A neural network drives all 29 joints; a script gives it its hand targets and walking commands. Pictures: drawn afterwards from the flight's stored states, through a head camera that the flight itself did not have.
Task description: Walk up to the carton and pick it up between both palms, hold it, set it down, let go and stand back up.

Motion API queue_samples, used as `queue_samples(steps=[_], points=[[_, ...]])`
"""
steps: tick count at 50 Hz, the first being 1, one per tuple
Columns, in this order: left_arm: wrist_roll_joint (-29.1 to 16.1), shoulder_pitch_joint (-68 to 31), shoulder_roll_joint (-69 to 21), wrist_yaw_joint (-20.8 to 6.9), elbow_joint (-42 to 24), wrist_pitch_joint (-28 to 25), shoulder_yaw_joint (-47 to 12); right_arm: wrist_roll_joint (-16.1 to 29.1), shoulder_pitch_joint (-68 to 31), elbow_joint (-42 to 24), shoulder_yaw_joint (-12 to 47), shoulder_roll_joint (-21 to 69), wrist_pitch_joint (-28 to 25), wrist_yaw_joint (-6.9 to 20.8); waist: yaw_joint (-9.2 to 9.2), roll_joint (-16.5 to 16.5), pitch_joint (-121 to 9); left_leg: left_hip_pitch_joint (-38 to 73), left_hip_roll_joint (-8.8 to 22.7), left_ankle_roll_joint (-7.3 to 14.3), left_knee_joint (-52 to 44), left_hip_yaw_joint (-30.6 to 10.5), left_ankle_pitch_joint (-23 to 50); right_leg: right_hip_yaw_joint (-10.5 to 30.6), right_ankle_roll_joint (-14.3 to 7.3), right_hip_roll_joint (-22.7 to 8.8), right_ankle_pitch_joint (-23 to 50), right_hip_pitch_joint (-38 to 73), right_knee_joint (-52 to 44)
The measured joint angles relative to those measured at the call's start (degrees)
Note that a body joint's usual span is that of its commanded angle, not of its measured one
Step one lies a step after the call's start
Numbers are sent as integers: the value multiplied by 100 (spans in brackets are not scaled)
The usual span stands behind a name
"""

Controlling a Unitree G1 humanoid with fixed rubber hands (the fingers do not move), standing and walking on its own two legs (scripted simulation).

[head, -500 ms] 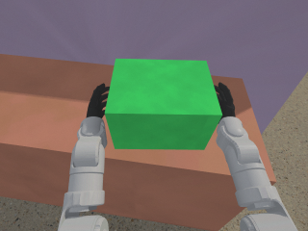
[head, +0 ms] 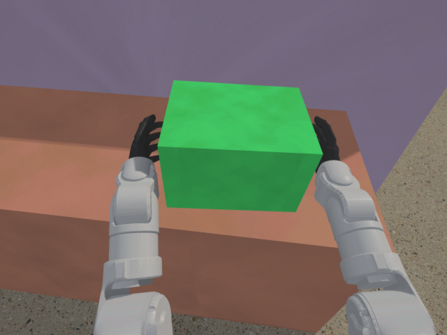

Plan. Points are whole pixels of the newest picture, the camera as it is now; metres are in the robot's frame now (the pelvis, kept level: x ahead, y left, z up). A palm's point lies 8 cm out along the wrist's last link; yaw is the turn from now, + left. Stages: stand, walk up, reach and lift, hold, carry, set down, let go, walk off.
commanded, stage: hold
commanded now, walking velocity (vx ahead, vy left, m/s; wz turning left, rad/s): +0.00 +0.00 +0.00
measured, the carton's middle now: (234, 146) +0.39 +0.00 +0.15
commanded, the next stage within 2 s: none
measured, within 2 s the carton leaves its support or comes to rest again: neither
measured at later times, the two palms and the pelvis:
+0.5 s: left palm (133, 157) +0.35 +0.17 +0.17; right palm (324, 149) +0.36 -0.15 +0.17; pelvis +0.00 +0.00 +0.00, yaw +1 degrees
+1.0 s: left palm (127, 161) +0.35 +0.18 +0.16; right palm (314, 150) +0.36 -0.14 +0.17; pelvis +0.00 +0.00 +0.00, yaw +1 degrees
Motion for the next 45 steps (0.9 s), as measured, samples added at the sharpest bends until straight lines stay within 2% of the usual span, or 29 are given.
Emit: queue_samples(steps=[3, 7, 9, 11, 15, 17, 22, 25, 31, 33, 37, 39, 41, 44, 45], points=[[-76, 37, 65, -17, 37, -10, 24, 4, -32, 63, 103, -8, -1, -37, 21, 9, -32, -66, 1, -13, -63, -27, 72, -26, -8, 2, 36, -72, -25], [-431, 291, 233, 79, -379, -140, -156, 196, 134, -435, 293, -43, -89, -218, 5, 38, -186, -207, 27, -42, 20, -94, 49, -91, -20, 32, 66, -128, -72], [-466, 242, 264, 83, -387, -179, -133, 191, 80, -487, 241, 3, -85, -250, 9, 28, -224, -173, 29, -44, 55, -113, 21, -108, -23, 36, 48, -75, -63], [-338, 47, 248, 15, -154, -160, 1, 98, -101, -253, 100, 95, -40, -222, 29, -8, -203, -64, 22, -40, 51, -109, 7, -105, -25, 27, 18, 15, -30], [126, -465, 176, -172, 745, -60, 389, -329, -591, 765, -340, 295, 33, -1, 87, -134, -128, 68, -16, -27, -12, -88, 41, -85, -32, -15, -47, 57, 93], [170, -455, 197, -178, 804, -10, 372, -392, -611, 931, -362, 316, 1, 42, 69, -190, -105, 36, -26, -36, -39, -108, 73, -104, -36, -25, -38, 26, 85], [-354, 170, 329, 92, -152, -121, -170, 104, -103, 42, 73, 126, -242, -103, -74, -172, -128, -154, 18, -68, 160, -176, -19, -168, -30, 29, 28, 15, -50], [-355, 209, 271, 183, -301, -186, -251, 200, -49, -170, 63, 56, -256, -120, -130, -119, -102, -78, 32, -57, 279, -166, -124, -156, -19, 45, 1, 137, -50], [234, -504, -20, 50, 949, -46, 270, -358, -553, 1132, -498, 153, -166, 235, -34, -125, -85, 51, -37, 11, 123, -10, -67, -5, 10, -40, -109, 26, 189], [104, -336, -5, 116, 649, 27, 120, -193, -373, 899, -249, 50, -214, 195, -24, -88, -89, -8, -31, 3, 71, 5, -27, 10, 10, -34, -70, -36, 134], [-399, 237, 129, 304, -415, -122, -297, 385, 117, -297, 343, -222, -332, -160, -56, 75, -115, -124, 16, -21, 233, -25, -95, -15, 19, 18, -13, -12, 15], [-424, 244, 124, 309, -507, -187, -257, 396, 81, -459, 339, -211, -284, -232, -59, 140, -122, -43, 27, -3, 245, -38, -163, -29, 25, 30, -42, 68, 29], [-226, -22, 67, 189, -86, -206, -22, 173, -169, -89, 131, -71, -190, -159, -9, 129, -112, 82, 0, 14, 194, -21, -154, -14, 27, 0, -91, 135, 92], [207, -590, -8, -7, 961, -112, 475, -327, -696, 992, -344, 155, -46, 80, 120, 51, -123, 151, -46, 29, 52, 22, -59, 28, 12, -50, -144, 69, 216], [263, -611, 2, -18, 1021, -27, 506, -386, -739, 1131, -349, 171, -16, 101, 138, 23, -120, 143, -51, 17, 0, 17, -17, 23, 5, -55, -128, 48, 202]])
